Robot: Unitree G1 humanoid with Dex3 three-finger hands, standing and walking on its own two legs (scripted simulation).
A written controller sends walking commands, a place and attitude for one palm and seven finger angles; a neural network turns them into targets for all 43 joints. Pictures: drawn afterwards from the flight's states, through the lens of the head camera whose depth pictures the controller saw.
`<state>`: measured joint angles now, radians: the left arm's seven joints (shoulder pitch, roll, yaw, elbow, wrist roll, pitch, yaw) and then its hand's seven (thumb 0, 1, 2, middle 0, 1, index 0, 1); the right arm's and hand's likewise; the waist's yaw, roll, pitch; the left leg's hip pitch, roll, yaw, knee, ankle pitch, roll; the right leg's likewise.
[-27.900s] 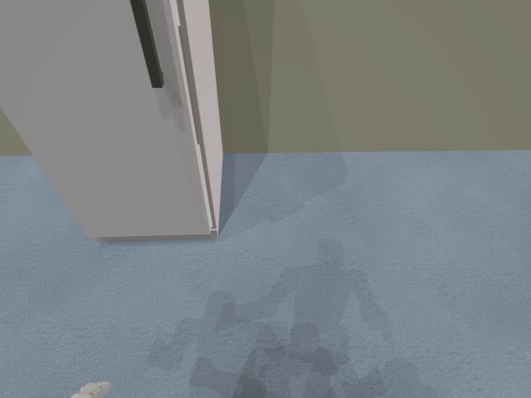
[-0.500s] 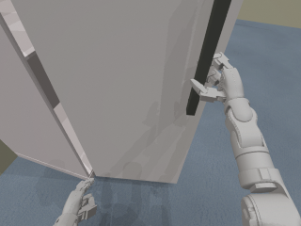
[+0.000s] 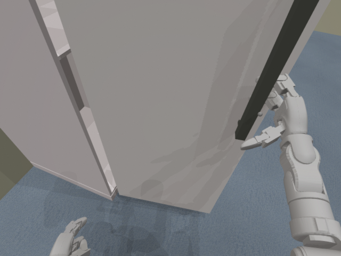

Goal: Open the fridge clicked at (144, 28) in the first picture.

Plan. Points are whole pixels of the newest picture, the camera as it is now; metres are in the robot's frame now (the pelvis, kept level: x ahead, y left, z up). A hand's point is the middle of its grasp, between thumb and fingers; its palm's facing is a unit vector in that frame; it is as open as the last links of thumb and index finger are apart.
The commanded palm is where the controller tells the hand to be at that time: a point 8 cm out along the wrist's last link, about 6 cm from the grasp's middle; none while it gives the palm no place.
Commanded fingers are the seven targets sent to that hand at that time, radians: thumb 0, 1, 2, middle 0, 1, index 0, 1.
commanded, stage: slip the hand off the handle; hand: right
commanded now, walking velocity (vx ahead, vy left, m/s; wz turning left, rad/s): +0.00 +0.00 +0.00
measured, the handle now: (269, 67) +0.44 -0.15 +0.25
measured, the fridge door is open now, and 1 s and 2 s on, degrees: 79 78 78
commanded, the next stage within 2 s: draw the hand back to the body in 1.62 s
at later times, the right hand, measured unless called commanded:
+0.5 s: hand (286, 119) +0.39 -0.21 +0.16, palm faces -0.01 +0.99 -0.15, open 14.7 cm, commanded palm +0.36 -0.27 +0.17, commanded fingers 0.00 0.55 -0.20 0.25 1.15 0.25 1.15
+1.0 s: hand (293, 143) +0.33 -0.22 +0.15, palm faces +0.00 +0.99 -0.15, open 14.7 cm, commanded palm +0.29 -0.26 +0.17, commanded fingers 0.00 0.55 -0.20 0.25 1.15 0.25 1.15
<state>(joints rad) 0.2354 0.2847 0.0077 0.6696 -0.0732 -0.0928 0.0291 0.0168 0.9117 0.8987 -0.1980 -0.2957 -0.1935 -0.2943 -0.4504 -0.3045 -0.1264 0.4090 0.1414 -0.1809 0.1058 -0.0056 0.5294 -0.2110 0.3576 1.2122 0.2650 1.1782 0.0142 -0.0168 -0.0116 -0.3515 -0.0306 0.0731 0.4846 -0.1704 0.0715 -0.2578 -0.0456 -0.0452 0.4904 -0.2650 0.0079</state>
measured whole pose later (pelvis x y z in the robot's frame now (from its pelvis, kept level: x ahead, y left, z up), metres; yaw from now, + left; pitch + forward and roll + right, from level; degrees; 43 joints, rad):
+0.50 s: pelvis +0.02 -0.05 +0.00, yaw +0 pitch +2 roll +0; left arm 0.28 0.24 -0.03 0.64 -0.05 -0.11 0.04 0.01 0.91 0.90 -0.20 -0.30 -0.20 -0.29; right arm -0.36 -0.29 -0.14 0.34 0.13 -0.18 0.15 -0.01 0.55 -0.20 0.26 1.15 0.26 1.15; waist -0.01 -0.01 -0.04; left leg -0.34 0.02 0.05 0.53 -0.22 0.01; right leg -0.25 0.00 -0.06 0.53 -0.32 -0.03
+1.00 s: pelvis +0.03 -0.05 +0.00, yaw +0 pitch +0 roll +0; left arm 0.24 0.23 -0.04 0.59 -0.04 -0.11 0.03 0.02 0.91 0.90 -0.20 -0.30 -0.20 -0.29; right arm -0.08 -0.25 -0.11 -0.01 0.13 -0.07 0.15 -0.01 0.55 -0.20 0.26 1.15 0.26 1.15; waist -0.04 -0.03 -0.05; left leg -0.30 0.03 0.05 0.53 -0.24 0.00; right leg -0.20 0.01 -0.06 0.54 -0.34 -0.03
